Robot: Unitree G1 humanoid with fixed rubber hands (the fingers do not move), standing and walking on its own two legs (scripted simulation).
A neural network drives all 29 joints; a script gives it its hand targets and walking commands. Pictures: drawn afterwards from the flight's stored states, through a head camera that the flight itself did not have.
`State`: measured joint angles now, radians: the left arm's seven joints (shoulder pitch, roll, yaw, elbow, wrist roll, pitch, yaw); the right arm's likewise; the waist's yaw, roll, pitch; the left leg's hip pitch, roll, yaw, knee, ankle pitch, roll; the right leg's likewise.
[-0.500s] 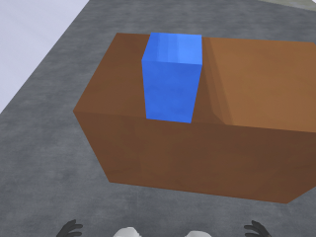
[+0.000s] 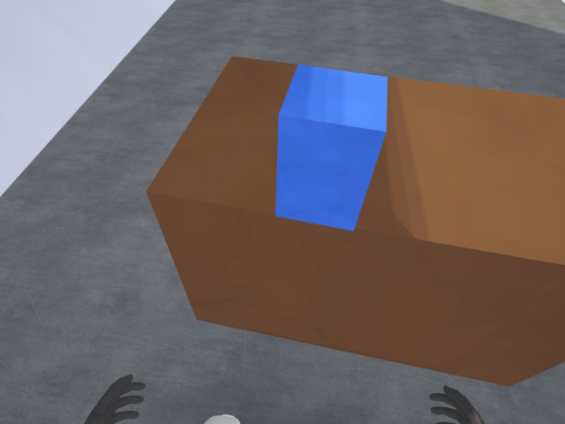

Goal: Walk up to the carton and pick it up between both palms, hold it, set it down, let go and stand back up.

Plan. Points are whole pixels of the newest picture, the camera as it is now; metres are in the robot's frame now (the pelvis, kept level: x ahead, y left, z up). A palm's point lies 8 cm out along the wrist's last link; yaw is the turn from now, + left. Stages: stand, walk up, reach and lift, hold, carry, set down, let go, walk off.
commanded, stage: walk up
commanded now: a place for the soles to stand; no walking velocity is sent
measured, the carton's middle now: (327, 151) +0.56 -0.08 +0.05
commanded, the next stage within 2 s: none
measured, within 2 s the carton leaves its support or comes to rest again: neither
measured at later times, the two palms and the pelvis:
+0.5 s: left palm out of the picture +0.12 +0.29 -0.11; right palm out of the picture +0.12 -0.24 -0.08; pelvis +0.08 +0.02 +0.01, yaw -4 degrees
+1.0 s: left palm (150, 294) +0.33 +0.23 -0.08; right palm (453, 342) +0.27 -0.30 -0.13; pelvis +0.20 -0.02 -0.01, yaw -12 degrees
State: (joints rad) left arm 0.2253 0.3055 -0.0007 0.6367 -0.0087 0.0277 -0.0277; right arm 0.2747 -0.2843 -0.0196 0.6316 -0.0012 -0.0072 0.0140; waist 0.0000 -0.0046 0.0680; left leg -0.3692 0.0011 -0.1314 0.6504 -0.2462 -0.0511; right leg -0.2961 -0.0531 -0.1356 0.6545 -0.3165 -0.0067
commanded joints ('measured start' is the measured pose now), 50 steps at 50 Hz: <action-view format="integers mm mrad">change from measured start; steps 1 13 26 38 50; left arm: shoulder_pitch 10 119 203 358 64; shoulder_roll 147 158 55 264 176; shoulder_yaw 49 87 81 149 85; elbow -75 -21 -60 -69 -156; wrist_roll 3 43 48 33 37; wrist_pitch -23 -51 -35 -53 -44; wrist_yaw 5 4 -24 62 56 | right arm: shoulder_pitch -23 113 84 116 75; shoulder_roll -160 -71 -150 -164 -90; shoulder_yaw -50 -86 -61 -32 -26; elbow -102 -97 -3 -86 -32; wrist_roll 1 -43 -56 -41 -14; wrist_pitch -17 -64 -75 34 34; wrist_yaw -3 34 -27 -11 -11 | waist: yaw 9 -48 -23 100 -18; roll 75 -60 159 -198 -191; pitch -69 36 120 -89 -119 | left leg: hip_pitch -50 303 167 -246 136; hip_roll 54 -16 318 50 56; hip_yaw -109 165 2 140 151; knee -168 -118 -423 720 78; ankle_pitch -79 -68 -60 -408 -50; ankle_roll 93 104 289 57 39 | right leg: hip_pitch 48 -272 -339 208 -53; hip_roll -86 -118 -50 -381 -151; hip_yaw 127 212 207 879 317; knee -164 -240 312 -378 -30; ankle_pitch -68 -418 10 -166 650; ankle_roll -43 -102 27 -345 -191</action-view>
